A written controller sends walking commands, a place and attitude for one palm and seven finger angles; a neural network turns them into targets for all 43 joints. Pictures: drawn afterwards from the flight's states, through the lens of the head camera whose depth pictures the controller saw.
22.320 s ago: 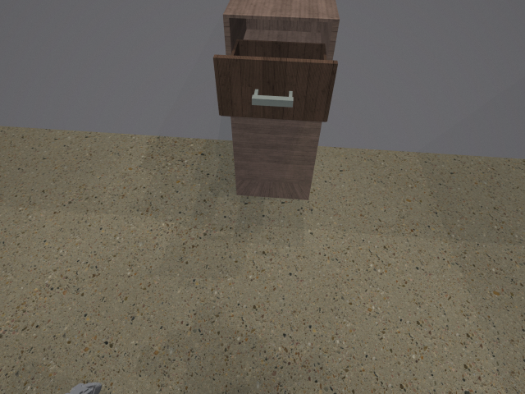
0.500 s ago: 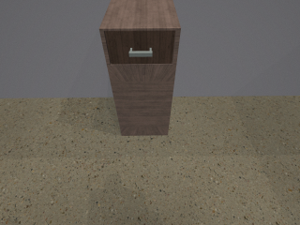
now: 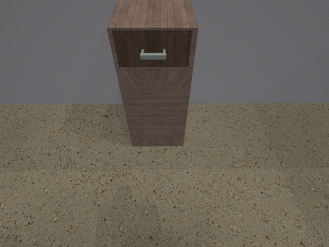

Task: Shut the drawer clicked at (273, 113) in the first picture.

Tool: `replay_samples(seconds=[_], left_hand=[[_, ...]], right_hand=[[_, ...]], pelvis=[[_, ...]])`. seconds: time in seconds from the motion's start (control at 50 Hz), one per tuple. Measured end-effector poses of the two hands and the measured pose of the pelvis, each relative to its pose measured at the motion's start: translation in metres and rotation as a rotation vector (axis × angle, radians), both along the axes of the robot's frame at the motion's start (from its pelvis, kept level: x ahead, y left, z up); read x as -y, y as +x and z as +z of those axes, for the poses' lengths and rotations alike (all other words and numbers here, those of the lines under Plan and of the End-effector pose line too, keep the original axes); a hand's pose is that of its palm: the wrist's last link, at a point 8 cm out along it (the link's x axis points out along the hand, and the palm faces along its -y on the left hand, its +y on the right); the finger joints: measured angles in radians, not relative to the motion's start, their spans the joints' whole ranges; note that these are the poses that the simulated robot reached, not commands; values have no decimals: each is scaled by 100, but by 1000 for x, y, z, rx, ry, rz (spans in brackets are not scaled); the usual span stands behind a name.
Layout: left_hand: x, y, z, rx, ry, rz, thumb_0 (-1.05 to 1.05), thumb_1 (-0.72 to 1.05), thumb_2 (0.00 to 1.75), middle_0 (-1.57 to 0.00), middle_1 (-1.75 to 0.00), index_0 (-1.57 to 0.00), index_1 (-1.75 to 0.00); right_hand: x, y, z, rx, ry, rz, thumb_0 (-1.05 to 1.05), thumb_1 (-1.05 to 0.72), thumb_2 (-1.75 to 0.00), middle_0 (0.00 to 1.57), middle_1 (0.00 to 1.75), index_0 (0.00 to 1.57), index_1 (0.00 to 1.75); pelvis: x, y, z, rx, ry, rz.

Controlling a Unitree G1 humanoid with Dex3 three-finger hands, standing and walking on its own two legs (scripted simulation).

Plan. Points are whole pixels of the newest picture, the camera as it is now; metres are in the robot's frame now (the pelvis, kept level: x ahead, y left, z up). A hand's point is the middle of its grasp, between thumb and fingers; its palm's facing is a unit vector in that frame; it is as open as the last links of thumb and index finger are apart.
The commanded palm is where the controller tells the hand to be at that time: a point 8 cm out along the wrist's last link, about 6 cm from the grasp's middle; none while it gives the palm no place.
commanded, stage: look to check the result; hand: left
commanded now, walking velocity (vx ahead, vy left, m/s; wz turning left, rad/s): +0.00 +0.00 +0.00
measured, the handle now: (153, 53) +0.87 +0.10 +0.00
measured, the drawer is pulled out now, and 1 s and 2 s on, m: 0.00 0.00 0.00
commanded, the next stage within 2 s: stand and wait in 0.20 s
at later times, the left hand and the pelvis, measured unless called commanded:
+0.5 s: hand out of the picture -0.01 +0.15 -0.17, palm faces +0.05 -0.98 -0.18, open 7.4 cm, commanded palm none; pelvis +0.01 -0.01 +0.00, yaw +0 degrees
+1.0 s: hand out of the picture +0.00 +0.14 -0.17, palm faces +0.06 -0.98 -0.18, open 7.4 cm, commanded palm none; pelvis +0.02 -0.01 +0.00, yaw +0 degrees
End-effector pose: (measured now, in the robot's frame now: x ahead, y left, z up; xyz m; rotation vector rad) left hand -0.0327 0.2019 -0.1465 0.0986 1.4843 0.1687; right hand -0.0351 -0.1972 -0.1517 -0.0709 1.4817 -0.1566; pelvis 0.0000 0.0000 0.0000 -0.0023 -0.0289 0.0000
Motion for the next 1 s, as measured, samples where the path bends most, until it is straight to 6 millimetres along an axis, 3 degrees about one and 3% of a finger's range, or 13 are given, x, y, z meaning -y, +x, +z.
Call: replay_samples(seconds=[0.4,1.0], left_hand=[[0,21,2,38,14,-4,0,91,90,-20,-29,-20,-30],[8,24,3,25,16,0,0,91,90,-20,-29,-20,-30]], right_hand=[[5,18,-1,23,4,11,0,-91,-90,19,30,20,30],[16,24,-1,13,-3,15,0,-91,-90,19,30,20,30]], pelvis=[[4,9,1,3,3,3],[13,17,1,2,5,3]])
